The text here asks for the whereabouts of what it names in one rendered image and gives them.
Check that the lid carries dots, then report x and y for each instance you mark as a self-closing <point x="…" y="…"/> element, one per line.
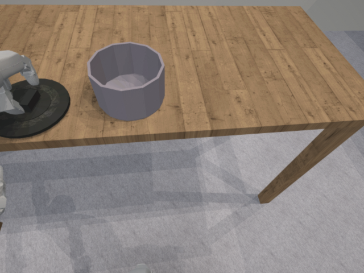
<point x="49" y="110"/>

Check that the pot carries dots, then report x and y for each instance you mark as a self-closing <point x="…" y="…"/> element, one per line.
<point x="128" y="80"/>

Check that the knob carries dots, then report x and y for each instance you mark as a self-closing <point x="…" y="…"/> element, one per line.
<point x="27" y="98"/>

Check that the robot left shin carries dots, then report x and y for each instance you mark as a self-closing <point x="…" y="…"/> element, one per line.
<point x="142" y="266"/>

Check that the table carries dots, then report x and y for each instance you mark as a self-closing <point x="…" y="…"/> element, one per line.
<point x="229" y="70"/>

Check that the robot left hand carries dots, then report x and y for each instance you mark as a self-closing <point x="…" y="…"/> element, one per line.
<point x="12" y="63"/>

